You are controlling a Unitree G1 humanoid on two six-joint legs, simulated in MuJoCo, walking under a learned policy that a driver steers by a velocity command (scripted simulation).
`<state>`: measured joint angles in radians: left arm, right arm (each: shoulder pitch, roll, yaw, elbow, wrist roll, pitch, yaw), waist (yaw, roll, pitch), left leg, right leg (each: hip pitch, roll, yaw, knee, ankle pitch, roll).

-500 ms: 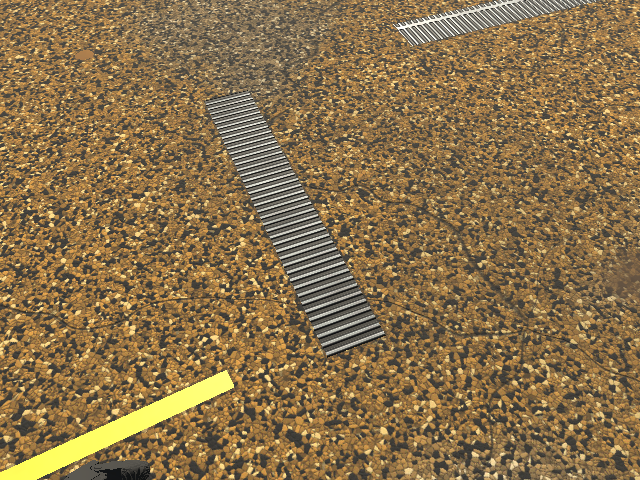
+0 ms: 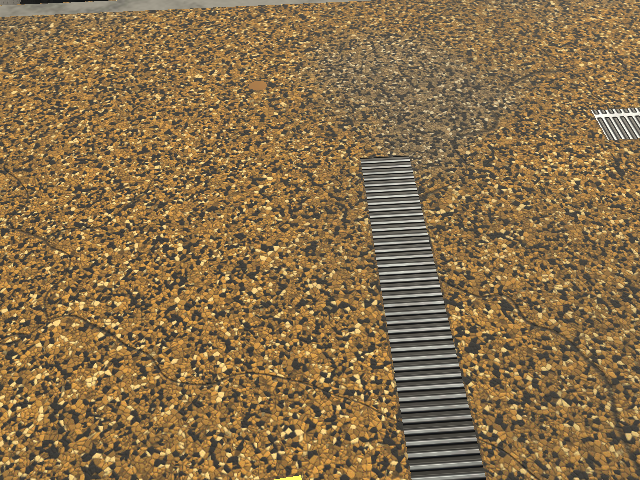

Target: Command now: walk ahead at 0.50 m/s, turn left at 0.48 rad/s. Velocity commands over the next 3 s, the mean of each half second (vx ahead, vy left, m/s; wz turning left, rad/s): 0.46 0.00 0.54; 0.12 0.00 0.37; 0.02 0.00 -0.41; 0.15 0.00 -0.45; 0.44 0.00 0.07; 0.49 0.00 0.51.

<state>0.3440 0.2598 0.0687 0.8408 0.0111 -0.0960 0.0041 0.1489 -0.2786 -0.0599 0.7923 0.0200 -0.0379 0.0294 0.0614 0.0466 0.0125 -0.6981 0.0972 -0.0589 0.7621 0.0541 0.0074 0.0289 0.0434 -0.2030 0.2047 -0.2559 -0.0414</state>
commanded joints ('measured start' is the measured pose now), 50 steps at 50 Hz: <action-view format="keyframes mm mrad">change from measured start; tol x32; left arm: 1 0 163 40 -39 -11 2 11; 50 -183 61 -22 -151 -13 62 -32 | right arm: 1 -137 -25 5 -115 0 -14 20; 9 283 -259 -102 -84 5 8 1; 50 95 -207 -46 -164 -54 80 -62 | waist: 1 19 -74 88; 11 -191 71 -368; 21 -61 0 -13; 30 -28 77 -112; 33 -103 -327 -417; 50 -23 156 -79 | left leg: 1 -46 1 46 -86 1 22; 8 509 -175 169 -216 -185 167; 10 1102 232 -702 -369 -281 443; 22 392 -43 -117 -460 289 220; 30 520 -56 -308 -158 62 101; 32 186 -258 -160 340 -823 -9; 34 47 -139 -114 565 -688 -67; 50 511 152 -170 -406 -310 135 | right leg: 1 11 -313 57 -58 399 -115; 7 90 -320 -16 331 1061 -57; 8 -21 -281 -37 548 986 -23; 10 -708 9 130 1210 -320 78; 11 -814 -39 314 1243 -300 50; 29 -418 -17 285 264 264 67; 32 183 -475 685 283 992 -205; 36 -110 -356 541 146 276 -175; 50 -446 -58 200 285 -144 31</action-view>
